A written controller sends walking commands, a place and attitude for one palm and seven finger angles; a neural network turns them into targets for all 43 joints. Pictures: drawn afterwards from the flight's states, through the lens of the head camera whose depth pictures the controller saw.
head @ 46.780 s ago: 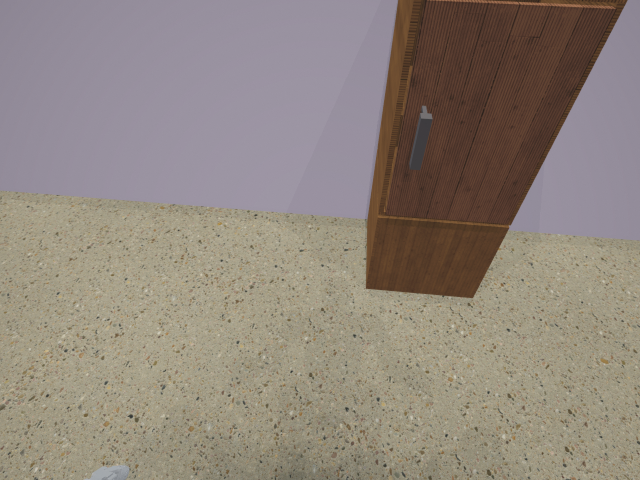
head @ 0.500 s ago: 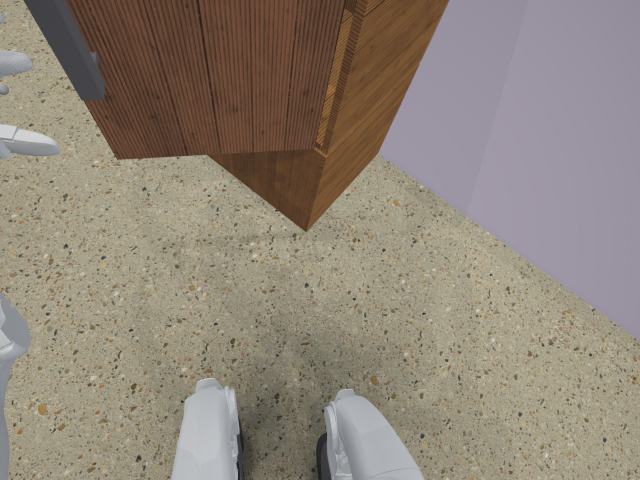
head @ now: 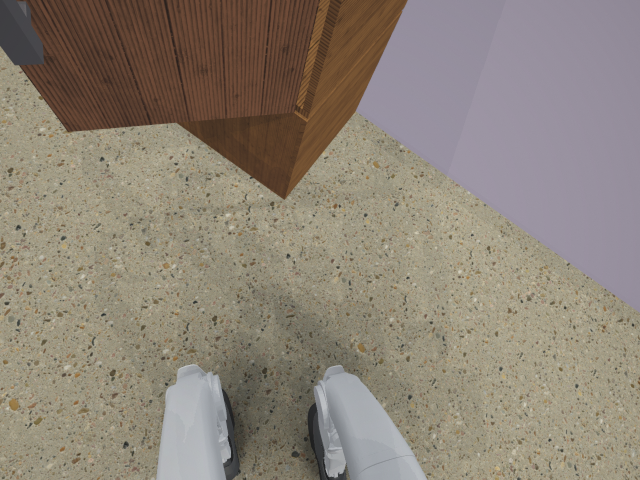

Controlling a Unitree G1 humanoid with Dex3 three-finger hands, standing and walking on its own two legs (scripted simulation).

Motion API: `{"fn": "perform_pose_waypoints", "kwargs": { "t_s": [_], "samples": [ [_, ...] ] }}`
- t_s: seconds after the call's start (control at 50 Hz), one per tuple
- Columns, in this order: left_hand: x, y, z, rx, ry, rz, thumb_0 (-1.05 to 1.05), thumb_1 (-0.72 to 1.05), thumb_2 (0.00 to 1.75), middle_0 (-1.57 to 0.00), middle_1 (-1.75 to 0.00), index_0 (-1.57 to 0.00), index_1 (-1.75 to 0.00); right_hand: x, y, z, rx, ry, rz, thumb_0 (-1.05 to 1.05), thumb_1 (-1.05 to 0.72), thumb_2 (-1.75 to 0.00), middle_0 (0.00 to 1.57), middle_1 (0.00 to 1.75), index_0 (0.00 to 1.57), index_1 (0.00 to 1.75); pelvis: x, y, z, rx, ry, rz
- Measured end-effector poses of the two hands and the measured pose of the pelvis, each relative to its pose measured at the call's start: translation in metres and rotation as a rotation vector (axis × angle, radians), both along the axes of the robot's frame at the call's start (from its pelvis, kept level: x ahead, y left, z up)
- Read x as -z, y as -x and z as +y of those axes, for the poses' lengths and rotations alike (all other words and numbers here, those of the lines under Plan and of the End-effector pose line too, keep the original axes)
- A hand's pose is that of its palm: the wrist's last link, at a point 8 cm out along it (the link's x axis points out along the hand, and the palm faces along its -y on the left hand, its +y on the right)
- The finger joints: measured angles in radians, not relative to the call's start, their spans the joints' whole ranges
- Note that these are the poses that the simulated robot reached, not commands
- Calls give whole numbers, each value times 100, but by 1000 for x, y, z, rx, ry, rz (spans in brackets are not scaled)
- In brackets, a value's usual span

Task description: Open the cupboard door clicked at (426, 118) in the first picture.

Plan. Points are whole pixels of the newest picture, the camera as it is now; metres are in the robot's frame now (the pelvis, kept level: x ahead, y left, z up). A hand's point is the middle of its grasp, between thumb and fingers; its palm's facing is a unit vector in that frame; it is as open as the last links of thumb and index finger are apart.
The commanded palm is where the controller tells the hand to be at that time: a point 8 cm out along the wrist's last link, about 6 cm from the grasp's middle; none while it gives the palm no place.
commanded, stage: move the hooked fingers beside the handle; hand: left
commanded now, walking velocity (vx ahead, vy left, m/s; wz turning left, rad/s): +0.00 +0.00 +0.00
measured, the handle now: out of the picture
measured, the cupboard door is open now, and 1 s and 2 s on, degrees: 48 48 48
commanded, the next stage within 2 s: slide the fingers in behind the handle in 0.90 s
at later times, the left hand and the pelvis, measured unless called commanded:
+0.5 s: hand out of the picture +0.55 +0.31 +0.11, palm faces +0.15 -0.99 -0.02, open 14.0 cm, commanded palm +0.56 +0.32 +0.09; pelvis +0.00 +0.00 +0.01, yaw +1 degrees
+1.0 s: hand out of the picture +0.55 +0.31 +0.09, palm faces +0.13 -0.99 -0.03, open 14.0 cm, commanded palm +0.56 +0.32 +0.09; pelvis +0.00 -0.01 +0.00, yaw +0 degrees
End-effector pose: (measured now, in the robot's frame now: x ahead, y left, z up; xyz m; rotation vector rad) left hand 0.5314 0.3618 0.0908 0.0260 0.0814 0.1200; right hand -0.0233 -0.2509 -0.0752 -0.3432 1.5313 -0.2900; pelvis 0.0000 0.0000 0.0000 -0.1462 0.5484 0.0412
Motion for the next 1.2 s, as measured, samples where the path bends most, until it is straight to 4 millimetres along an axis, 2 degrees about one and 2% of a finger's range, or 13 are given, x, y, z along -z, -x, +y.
{"fn": "perform_pose_waypoints", "kwargs": {
  "t_s": [0.06, 0.16, 0.22, 0.3, 0.36, 0.48, 0.68, 0.84, 0.96, 1.1, 1.2],
  "samples": [
    [1, 1, 2, -9, 1, -19, -1, -50, 30, -30, -120, -30, -120, -2, 0, 3, -3, -2, 12, 0, -90, -90, 21, 30, 20, 30, -2, -1, 2, -2, 2, 2],
    [-16, 0, 3, -24, 3, -100, -1, -50, 30, -30, -120, -30, -120, -8, -4, 3, -6, 4, 6, 0, -90, -90, 21, 30, 20, 30, -6, -2, 3, -12, 6, -3],
    [-21, 0, 0, -11, 12, -73, -1, -50, 30, -29, -120, -30, -120, -13, -9, 2, -12, 4, -9, 0, -90, -90, 21, 30, 20, 30, -10, -3, 3, -19, 7, -14],
    [-12, 4, -3, 0, 23, 14, -1, -50, 30, -30, -120, -30, -120, -16, -15, -1, -29, 10, -42, 0, -90, -90, 21, 30, 20, 30, -13, -3, 3, -21, 5, -24],
    [-7, 6, -4, -9, 13, 14, -1, -50, 30, -30, -120, -30, -120, -16, -17, -4, -39, 18, -58, 0, -90, -90, 21, 30, 20, 30, -12, -2, 3, -16, 3, -26],
    [-16, 6, -3, -32, 2, -98, -1, -50, 30, -30, -120, -30, -120, -10, -15, -11, -36, 27, -53, 0, -90, -90, 21, 30, 20, 30, -6, 1, -1, -13, 2, -23],
    [-2, 9, -6, -10, 5, -19, -1, -50, 30, -30, -120, -30, -120, -1, -9, -11, -33, 12, -31, 0, -90, -90, 21, 30, 20, 30, -1, 5, -6, -10, 0, -13],
    [-15, 4, -3, -29, 0, -87, -1, -50, 30, -30, -120, -30, -120, 2, -7, -13, -16, 16, -33, 0, -90, -90, 21, 30, 20, 30, 3, 5, -9, -8, 4, -11],
    [-7, 5, -1, -11, -9, -6, -1, -50, 30, -30, -120, -30, -120, 2, -6, -11, -19, 13, -33, 0, -90, -90, 21, 30, 20, 30, 3, 3, -7, -8, 5, -9],
    [-8, 4, 0, -16, 12, -77, -1, -50, 30, -30, -120, -30, -120, 2, -8, -11, -21, 19, -28, 0, -90, -90, 21, 30, 20, 30, 4, 2, -6, -3, 7, -5],
    [-3, 3, -2, -3, 14, -50, -1, -50, 30, -30, -120, -30, -120, 0, -12, -9, -25, 19, -31, 0, -90, -90, 21, 30, 20, 30, 3, 2, -4, -9, 10, -6]
  ]
}}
